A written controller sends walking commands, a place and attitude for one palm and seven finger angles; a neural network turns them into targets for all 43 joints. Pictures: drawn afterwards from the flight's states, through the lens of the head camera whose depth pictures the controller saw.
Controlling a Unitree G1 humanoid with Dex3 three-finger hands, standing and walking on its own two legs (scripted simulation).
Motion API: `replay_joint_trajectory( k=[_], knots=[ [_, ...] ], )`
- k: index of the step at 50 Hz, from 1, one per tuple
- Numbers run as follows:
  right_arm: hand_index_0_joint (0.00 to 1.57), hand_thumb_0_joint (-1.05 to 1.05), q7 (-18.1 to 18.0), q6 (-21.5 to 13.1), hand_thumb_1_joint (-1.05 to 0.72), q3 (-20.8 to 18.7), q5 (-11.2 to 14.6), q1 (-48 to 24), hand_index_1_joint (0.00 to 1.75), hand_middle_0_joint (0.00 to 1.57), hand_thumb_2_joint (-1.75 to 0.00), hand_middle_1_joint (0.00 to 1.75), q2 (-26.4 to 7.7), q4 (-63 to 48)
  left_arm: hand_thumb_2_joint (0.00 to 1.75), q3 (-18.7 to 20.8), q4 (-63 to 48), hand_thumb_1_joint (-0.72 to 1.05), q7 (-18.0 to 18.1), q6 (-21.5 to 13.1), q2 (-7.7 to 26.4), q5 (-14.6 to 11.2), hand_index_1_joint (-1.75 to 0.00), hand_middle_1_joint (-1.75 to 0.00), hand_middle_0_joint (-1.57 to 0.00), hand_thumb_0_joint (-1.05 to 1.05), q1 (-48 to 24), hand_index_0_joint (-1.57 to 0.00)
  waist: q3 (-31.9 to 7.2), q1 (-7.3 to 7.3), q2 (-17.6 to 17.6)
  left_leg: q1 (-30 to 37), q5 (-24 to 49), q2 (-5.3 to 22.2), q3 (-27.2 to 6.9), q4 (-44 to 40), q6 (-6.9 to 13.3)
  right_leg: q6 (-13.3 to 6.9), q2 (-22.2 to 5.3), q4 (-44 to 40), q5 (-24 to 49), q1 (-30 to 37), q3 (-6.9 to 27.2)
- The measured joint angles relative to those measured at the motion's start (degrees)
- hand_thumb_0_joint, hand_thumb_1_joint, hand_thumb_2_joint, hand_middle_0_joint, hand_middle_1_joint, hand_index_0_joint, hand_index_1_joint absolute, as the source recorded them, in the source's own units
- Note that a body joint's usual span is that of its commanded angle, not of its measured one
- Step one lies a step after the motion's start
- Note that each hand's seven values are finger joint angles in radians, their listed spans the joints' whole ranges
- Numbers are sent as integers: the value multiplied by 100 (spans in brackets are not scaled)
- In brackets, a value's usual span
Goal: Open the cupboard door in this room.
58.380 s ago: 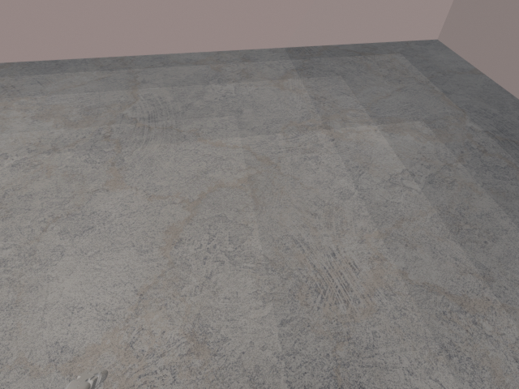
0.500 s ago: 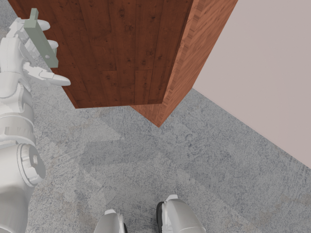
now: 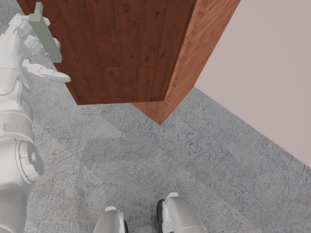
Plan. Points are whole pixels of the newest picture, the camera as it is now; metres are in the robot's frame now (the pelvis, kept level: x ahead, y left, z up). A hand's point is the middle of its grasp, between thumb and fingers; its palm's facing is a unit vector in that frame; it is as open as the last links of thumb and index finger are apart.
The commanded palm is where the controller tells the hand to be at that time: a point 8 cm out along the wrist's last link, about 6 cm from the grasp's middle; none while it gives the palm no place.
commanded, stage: close the thumb around the handle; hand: left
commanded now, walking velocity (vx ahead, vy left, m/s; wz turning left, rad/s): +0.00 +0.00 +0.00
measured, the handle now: (48, 34) +0.59 +0.21 +0.07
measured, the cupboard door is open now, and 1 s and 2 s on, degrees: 45 49 89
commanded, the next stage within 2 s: pull the door open along its arc in 0.60 s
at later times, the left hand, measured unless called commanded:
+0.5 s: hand (53, 51) +0.54 +0.19 +0.07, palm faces -0.04 -1.00 -0.04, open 6.1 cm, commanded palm +0.52 +0.23 +0.07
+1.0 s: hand (57, 61) +0.51 +0.18 +0.07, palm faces -0.02 -1.00 -0.03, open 5.9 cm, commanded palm +0.46 +0.22 +0.07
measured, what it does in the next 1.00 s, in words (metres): stands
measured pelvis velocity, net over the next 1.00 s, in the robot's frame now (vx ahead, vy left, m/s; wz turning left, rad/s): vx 0.02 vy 0.00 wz -0.02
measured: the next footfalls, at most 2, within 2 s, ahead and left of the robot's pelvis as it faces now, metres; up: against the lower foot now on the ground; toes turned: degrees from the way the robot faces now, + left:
none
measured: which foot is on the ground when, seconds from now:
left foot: down 0.00-1.00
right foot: down 0.00-1.00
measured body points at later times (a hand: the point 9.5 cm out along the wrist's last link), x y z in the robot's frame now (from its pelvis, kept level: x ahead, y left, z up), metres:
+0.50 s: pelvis +0.01 +0.00 +0.00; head +0.17 +0.02 +0.42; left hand +0.54 +0.24 +0.08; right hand -0.01 -0.26 -0.10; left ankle -0.02 +0.09 -0.67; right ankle +0.04 -0.13 -0.67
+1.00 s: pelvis +0.02 +0.00 +0.01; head +0.15 +0.01 +0.44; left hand +0.51 +0.23 +0.07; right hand +0.01 -0.27 -0.10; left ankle -0.02 +0.09 -0.67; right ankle +0.04 -0.13 -0.67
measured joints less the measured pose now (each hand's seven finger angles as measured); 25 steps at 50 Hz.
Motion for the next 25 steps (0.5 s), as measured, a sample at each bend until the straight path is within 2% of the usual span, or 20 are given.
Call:
replay_joint_trajectory(
  k=[7, 14, 21, 25],
  knots=[
    [20, 0, 9, 7, -91, 31, -5, 15, 30, 20, -90, 30, 37, 23, 41, -14, 86, -24, 58, 96, -13, 22, -123, -122, -32, -1, -95, -31, -14, -41, 6, -5, -15, -6, -14, 13, 15, 13, -3, -7, -8, 10, -10],
    [20, 0, 35, 9, -91, 38, -23, 48, 30, 20, -90, 30, 68, 11, 56, -75, 77, 10, 130, 54, -55, 54, -126, -126, -34, -1, -116, -34, -19, -46, 44, -9, -35, -9, -5, 17, 20, 25, -4, -4, -22, 2, 3],
    [21, 0, 22, 3, -91, 64, -34, 30, 30, 20, -90, 30, 81, -27, 72, 101, 136, 48, 178, 108, 32, 140, -130, -130, -37, 0, -156, -37, -8, -105, 47, -73, -61, 5, 14, 41, 23, 25, 12, 29, -40, -80, 25],
    [21, 0, 37, 29, -91, 34, -30, 53, 30, 20, -90, 30, 80, -45, 78, 57, -94, 64, 58, 15, -29, 135, -132, -132, -38, 1, 17, -38, -18, -73, 60, -34, -73, 23, 38, 11, 15, 25, 35, 2, -43, -57, 50]
  ],
)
